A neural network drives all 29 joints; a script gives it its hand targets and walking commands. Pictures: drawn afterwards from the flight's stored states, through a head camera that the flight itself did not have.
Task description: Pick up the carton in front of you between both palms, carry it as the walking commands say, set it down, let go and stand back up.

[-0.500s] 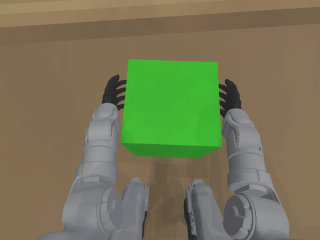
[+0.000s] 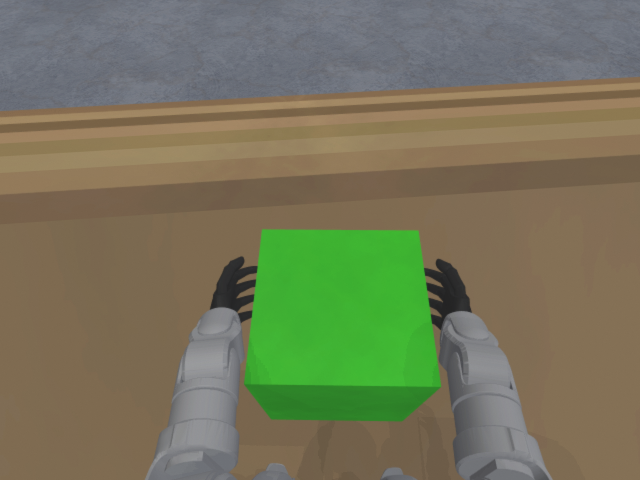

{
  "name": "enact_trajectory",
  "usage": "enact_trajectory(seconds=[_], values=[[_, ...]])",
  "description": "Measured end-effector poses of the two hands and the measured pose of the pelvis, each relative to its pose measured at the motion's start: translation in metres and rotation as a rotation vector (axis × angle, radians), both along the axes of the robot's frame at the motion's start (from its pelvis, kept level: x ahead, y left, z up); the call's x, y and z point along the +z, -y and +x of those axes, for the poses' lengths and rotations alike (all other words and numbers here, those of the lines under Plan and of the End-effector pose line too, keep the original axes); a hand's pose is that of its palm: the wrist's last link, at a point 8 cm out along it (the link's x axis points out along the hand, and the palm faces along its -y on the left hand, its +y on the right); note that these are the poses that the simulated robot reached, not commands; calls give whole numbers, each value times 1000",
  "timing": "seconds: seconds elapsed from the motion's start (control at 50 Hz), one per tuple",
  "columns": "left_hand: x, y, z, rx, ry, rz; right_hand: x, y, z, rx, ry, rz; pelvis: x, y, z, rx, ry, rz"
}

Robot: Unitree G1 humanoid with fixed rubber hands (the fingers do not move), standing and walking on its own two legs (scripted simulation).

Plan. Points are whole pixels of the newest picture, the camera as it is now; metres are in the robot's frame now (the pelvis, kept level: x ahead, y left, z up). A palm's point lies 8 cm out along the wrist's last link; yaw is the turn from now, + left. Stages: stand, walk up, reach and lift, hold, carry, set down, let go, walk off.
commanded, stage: reach and lift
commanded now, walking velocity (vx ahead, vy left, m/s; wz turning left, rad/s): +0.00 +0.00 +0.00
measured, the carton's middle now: (338, 333) +0.34 +0.00 -0.09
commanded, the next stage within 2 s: hold in 1.30 s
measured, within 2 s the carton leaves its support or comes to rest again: neither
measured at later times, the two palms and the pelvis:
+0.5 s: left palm (208, 310) +0.30 +0.15 +0.07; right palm (481, 312) +0.30 -0.15 +0.07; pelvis +0.00 +0.00 +0.04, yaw +0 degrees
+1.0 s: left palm (206, 296) +0.31 +0.15 +0.08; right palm (482, 299) +0.31 -0.15 +0.08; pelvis +0.02 +0.00 +0.05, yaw +0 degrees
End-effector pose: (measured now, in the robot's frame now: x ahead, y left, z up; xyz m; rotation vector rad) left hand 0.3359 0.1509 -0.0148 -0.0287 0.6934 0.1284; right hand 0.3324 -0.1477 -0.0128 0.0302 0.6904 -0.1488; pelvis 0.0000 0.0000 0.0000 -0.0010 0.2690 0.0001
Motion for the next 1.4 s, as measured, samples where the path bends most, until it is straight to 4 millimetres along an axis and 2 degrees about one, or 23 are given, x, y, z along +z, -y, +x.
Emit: enact_trajectory(seconds=[0.22, 0.32, 0.6, 1.06, 1.3, 1.4], values=[[64, 1, -20, 4, 35, 17, 62, 1, -17, 29, 35, -13, 36, 1, 14, 1, 204, 1], [83, 2, -26, -11, 33, 34, 81, 3, -23, 37, 33, -26, 44, 2, 14, -1, 285, 2], [85, 0, -32, -7, 14, 28, 84, 1, -28, 36, 13, -23, 45, 0, 2, -2, 343, 0], [96, 1, -23, -33, 13, 60, 94, 1, -20, 56, 11, -56, 51, -1, 22, -4, 352, 2], [101, 2, -27, -30, 16, 62, 100, 2, -23, 60, 15, -55, 52, 1, 22, -4, 368, 2], [109, 2, -30, -29, 36, 61, 107, 2, -27, 57, 35, -55, 53, 1, 21, -2, 377, 2]])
